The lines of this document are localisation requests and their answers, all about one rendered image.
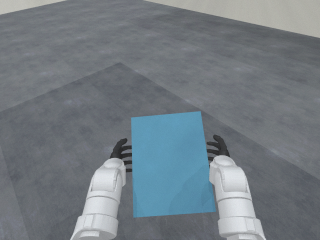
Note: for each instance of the robot left forearm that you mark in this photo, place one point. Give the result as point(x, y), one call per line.
point(99, 218)

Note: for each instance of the robot right hand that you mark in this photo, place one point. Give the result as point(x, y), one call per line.
point(222, 148)

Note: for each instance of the robot left hand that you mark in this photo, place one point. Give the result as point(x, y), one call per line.
point(118, 149)

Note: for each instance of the robot right forearm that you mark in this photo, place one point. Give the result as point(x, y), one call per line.
point(237, 219)

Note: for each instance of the carton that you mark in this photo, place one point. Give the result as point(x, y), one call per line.
point(170, 167)

